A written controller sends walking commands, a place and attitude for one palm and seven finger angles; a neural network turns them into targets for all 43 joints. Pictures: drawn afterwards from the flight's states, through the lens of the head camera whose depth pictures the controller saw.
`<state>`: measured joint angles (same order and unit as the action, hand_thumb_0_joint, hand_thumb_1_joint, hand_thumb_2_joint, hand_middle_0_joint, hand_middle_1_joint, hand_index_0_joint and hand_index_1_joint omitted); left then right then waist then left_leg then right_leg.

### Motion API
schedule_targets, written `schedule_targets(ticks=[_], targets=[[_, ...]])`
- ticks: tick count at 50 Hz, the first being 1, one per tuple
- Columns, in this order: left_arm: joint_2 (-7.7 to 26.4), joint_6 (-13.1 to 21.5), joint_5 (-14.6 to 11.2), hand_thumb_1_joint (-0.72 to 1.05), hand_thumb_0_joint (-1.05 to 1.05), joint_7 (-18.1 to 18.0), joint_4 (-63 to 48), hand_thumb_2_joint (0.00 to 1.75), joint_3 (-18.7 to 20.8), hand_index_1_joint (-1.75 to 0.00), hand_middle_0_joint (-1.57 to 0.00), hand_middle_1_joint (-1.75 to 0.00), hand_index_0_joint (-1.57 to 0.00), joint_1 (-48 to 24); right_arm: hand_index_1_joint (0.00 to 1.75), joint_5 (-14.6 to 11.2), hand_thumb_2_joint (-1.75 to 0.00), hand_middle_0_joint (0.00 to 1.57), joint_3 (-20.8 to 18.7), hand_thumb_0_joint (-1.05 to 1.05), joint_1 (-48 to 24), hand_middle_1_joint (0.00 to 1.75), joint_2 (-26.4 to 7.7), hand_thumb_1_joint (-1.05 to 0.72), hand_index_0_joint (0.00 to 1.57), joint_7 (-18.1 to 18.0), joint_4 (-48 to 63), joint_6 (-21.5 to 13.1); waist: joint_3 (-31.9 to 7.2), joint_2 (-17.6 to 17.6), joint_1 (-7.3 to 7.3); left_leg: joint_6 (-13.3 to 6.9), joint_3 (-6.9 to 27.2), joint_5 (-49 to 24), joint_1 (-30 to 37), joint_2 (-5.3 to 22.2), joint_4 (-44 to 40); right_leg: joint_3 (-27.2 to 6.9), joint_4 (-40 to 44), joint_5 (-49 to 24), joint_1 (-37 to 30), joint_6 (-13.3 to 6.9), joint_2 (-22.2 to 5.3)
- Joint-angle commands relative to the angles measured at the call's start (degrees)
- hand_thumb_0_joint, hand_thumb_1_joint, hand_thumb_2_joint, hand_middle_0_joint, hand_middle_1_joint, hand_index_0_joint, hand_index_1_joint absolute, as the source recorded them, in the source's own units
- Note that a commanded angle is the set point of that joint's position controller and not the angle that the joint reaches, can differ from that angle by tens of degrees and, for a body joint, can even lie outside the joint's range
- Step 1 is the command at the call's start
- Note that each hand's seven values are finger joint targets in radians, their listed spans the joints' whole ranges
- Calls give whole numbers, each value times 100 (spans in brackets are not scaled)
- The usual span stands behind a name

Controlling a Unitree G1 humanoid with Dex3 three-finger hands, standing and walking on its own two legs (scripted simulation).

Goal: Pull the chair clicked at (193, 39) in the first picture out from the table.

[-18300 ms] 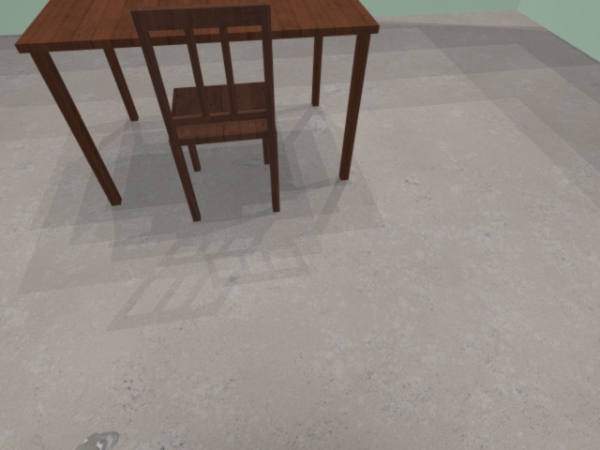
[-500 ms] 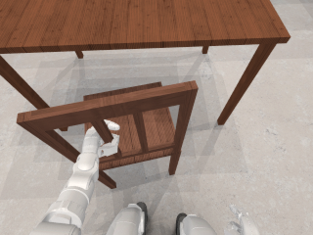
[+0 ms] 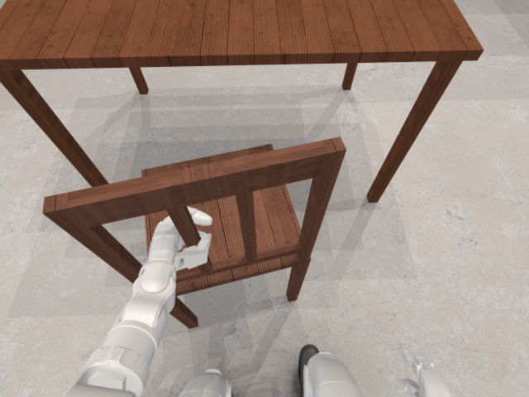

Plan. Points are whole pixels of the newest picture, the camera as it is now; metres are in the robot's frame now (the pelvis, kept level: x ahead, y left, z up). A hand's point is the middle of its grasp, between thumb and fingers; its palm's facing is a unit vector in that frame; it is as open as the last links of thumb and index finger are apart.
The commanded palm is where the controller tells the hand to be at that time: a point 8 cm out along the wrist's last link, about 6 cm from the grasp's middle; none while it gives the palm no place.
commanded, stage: step backward, pulling the chair out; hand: left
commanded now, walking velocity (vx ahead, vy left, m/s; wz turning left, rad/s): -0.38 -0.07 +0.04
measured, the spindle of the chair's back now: (193, 241) +0.37 +0.13 -0.08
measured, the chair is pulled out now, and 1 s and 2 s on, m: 0.29 0.45 0.58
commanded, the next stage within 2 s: stop walking, hand still on the chair in 1.22 s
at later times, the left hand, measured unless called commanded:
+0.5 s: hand (192, 290) +0.27 +0.12 -0.06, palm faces -0.06 -0.98 -0.18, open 5.6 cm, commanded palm +0.25 +0.17 -0.05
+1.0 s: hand (182, 355) +0.18 +0.12 -0.06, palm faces -0.01 -0.98 -0.17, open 5.6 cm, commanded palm +0.16 +0.17 -0.06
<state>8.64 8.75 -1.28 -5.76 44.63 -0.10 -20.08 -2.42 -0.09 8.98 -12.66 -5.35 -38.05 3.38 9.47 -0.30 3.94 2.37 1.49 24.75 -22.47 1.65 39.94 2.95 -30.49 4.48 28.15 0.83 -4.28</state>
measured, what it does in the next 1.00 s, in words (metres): walks backwards: right foot, then right foot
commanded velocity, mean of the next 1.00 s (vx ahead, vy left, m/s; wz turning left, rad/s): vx -0.37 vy -0.07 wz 0.04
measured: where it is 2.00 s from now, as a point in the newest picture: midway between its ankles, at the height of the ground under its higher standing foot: outside the picture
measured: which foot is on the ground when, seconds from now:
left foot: down 0.00-0.70, up 0.72-0.88, down 0.90-1.00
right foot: down 0.00-0.06, up 0.08-0.20, down 0.22-0.48, up 0.50-0.62, down 0.64-0.94, up 0.96-1.00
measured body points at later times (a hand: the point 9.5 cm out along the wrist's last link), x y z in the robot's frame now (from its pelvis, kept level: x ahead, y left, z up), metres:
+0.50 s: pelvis -0.08 +0.01 +0.01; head +0.02 +0.01 +0.45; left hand +0.27 +0.17 -0.04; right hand +0.03 -0.27 -0.11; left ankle -0.03 +0.14 -0.72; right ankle +0.00 -0.13 -0.72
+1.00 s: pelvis -0.17 +0.00 +0.01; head -0.07 +0.00 +0.45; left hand +0.18 +0.18 -0.04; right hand -0.04 -0.26 -0.12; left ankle -0.15 +0.13 -0.72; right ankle -0.09 -0.13 -0.72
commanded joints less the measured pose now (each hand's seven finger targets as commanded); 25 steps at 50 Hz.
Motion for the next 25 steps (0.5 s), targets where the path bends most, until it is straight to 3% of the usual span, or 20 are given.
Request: schedule_targets(ticks=[1,2,3,4,5,7,8,9,11,12,13,15,17,19,20,21,22,23,24,25], targets=[[869,219,152,90,0,-12,-763,90,34,-145,-50,-145,-50,-1243,30,38,-90,20,-155,0,463,30,-778,-90,20,-145,386,-271,-2485,888,-85,-225,34,-397,986,168,-1432,-445,865,954,-1103,-308,-844],[734,289,137,90,0,15,-941,90,-106,-145,-50,-145,-50,-1279,30,103,-90,20,-188,0,308,30,-900,-90,20,-180,538,-274,-2303,-321,-139,-445,608,-499,784,614,-2013,-170,199,1430,-886,-40,-262],[646,355,183,90,0,10,-1170,90,-182,-145,-50,-145,-50,-1359,30,187,-90,20,-240,0,113,30,-1007,-90,20,-165,732,-221,-2063,-1736,-192,-788,1251,-195,-23,1333,-2499,56,-1246,1859,-1047,65,199],[540,346,168,90,0,-3,-1093,90,-156,-145,-50,-145,-50,-1407,30,200,-90,20,-276,0,-31,30,-917,-90,20,-107,794,-177,-1933,-1969,-322,-1071,1709,41,-728,1774,-2716,-61,-2214,1891,-1337,-24,363],[627,392,99,90,0,-5,-1170,90,-39,-145,-50,-145,-50,-1639,30,155,-90,20,-284,0,2,30,-832,-90,20,-115,696,-158,-2004,-1551,-274,-1210,1632,-1426,-350,1843,-2251,-181,-2329,1754,-1144,-41,313],[499,468,163,90,0,9,-870,90,-79,-145,-50,-145,-50,-1800,30,158,-90,20,-308,0,298,30,-807,-90,20,-32,366,-279,-2201,-548,-244,-969,1260,-4100,1107,1550,-1072,-275,-711,1554,-935,-97,233],[490,529,223,90,0,23,-783,90,-113,-145,-50,-145,-50,-1813,30,159,-90,20,-349,0,460,30,-851,-90,20,-7,278,-363,-2418,-583,-173,-789,1093,-4606,1691,1385,-820,-187,-19,700,-1101,-107,260],[556,603,286,90,0,56,-742,90,-153,-145,-50,-145,-50,-1924,30,179,-90,20,-342,0,490,30,-834,-90,20,-6,236,-407,-2567,-557,-107,-644,945,-4686,1702,1243,-687,-290,342,-387,-1465,-139,166],[641,654,344,90,0,134,-534,90,-240,-145,-50,-145,-50,-2102,30,191,-90,20,-272,0,279,30,-743,-90,20,-33,223,-424,-2140,-759,-137,-366,650,-3658,919,980,-844,-463,394,-1088,-1670,-255,-186],[836,691,331,90,0,92,-699,90,-136,-145,-50,-145,-50,-2166,30,177,-90,20,-305,0,471,30,-761,-90,20,-54,188,-379,-2537,-638,-41,-243,340,-3645,1041,829,-924,-608,269,-1699,-1966,-284,-329],[1084,695,269,90,0,33,-524,90,94,-145,-50,-145,-50,-1968,30,128,-90,20,-407,0,544,30,-848,-90,20,-98,149,-346,-2959,-22,-46,-142,153,-3613,1081,674,-670,-688,205,-2245,-2277,-325,-486],[1232,702,197,90,0,31,-521,90,216,-145,-50,-145,-50,-1610,30,54,-90,20,-393,0,388,30,-770,-90,20,-126,273,-305,-3273,338,-111,-14,-16,-2437,913,342,-174,-1004,334,-2874,-2469,-565,-974],[1185,641,133,90,0,53,-562,90,216,-145,-50,-145,-50,-1358,30,22,-90,20,-324,0,123,30,-707,-90,20,-148,433,-251,-2920,747,-219,-12,98,-464,455,99,223,-1218,740,-2040,-2150,-752,-1410],[1094,539,125,90,0,32,-647,90,242,-145,-50,-145,-50,-1204,30,30,-90,20,-240,0,78,30,-700,-90,20,-170,488,-258,-2583,1084,-237,-63,216,-282,454,75,-36,-1039,865,-1221,-1878,-765,-1334],[1062,472,99,90,0,18,-683,90,192,-145,-50,-145,-50,-1078,30,42,-90,20,-219,0,67,30,-770,-90,20,-197,471,-258,-2468,887,-204,-92,195,-646,638,138,-575,-820,750,-1105,-1797,-671,-1152],[986,448,94,90,0,8,-816,90,156,-145,-50,-145,-50,-1024,30,65,-90,20,-222,0,166,30,-820,-90,20,-213,478,-264,-2548,703,-177,-190,280,-1672,926,344,-1300,-531,477,-817,-1765,-439,-786],[881,490,85,90,0,11,-1057,90,59,-145,-50,-145,-50,-1066,30,90,-90,20,-269,0,84,30,-910,-90,20,-220,591,-264,-2499,92,-176,-384,629,-2446,1100,734,-1677,-305,182,-222,-1536,-176,-258],[744,550,76,90,0,39,-1238,90,-49,-145,-50,-145,-50,-1170,30,116,-90,20,-276,0,-46,30,-905,-90,20,-168,690,-226,-2470,-851,-199,-630,1023,-2325,887,1174,-1986,-223,-462,778,-1495,-86,97],[647,544,116,90,0,43,-1386,90,-111,-145,-50,-145,-50,-1407,30,171,-90,20,-259,0,-141,30,-839,-90,20,-129,715,-179,-2429,-1613,-205,-836,1370,-2331,686,1461,-2137,-207,-1082,1355,-1348,-94,262],[674,520,116,90,0,31,-1411,90,-89,-145,-50,-145,-50,-1469,30,210,-90,20,-263,0,-118,30,-799,-90,20,-100,680,-164,-2411,-1945,-216,-1019,1600,-2643,800,1640,-2168,-269,-1438,1959,-1095,-116,310]])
